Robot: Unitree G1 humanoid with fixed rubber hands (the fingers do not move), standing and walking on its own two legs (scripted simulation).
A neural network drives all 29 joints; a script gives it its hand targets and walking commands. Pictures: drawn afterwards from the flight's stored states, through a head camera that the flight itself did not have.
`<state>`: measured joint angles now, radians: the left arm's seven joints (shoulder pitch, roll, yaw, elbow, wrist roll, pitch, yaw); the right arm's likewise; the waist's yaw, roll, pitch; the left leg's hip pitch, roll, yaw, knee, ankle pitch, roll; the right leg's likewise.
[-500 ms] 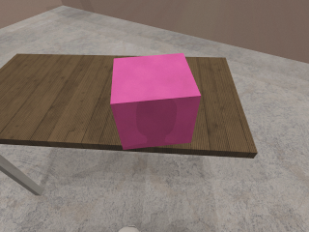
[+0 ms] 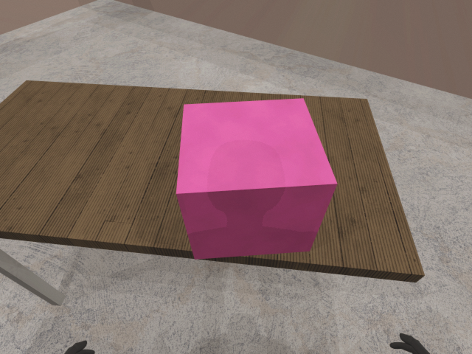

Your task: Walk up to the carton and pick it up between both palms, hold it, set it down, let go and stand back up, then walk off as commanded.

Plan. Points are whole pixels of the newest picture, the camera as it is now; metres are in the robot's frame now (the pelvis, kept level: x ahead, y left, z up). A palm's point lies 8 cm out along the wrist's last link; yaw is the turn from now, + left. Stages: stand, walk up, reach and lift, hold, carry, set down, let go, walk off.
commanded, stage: walk up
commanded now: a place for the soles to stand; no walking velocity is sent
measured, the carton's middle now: (248, 179) +0.43 +0.01 +0.05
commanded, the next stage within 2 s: reach and lift in 1.34 s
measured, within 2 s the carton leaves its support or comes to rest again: neither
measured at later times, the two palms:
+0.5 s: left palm out of the picture +0.08 +0.32 -0.10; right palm out of the picture +0.09 -0.30 -0.10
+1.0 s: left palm out of the picture +0.09 +0.34 -0.09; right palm out of the picture +0.12 -0.29 -0.10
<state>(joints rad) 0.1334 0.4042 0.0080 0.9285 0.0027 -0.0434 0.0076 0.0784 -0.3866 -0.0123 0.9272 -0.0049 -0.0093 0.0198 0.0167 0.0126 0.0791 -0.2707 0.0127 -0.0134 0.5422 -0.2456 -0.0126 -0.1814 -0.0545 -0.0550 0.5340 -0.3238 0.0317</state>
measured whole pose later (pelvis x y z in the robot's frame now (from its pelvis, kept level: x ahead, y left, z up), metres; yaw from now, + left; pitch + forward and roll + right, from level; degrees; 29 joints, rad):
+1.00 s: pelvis +0.01 +0.01 +0.01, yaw +1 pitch -1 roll +0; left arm 0.13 0.41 0.02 1.02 0.02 -0.02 0.01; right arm 0.09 -0.39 -0.03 1.03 -0.02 0.02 0.03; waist 0.01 0.01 0.05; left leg -0.21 -0.01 -0.02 0.44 -0.21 0.01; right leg -0.09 -0.08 -0.07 0.39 -0.27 0.05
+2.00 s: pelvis -0.01 -0.02 +0.01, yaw -1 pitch -5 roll +0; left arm 0.25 0.35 0.12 0.24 -0.03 0.39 -0.02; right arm 0.24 -0.24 -0.02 0.46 0.03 0.01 0.02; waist 0.05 -0.03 0.10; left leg -0.10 0.05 0.01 0.33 -0.14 -0.05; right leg -0.05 -0.02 -0.04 0.37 -0.24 0.00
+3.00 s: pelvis +0.00 -0.01 +0.02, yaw -4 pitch -3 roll +0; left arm 0.46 0.23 0.04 -0.35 -0.18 0.24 0.08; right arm 0.49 -0.22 0.00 -0.23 0.26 0.06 -0.02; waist 0.07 -0.02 0.06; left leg -0.09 0.06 0.06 0.27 -0.12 -0.04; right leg -0.05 -0.01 0.02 0.28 -0.18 0.01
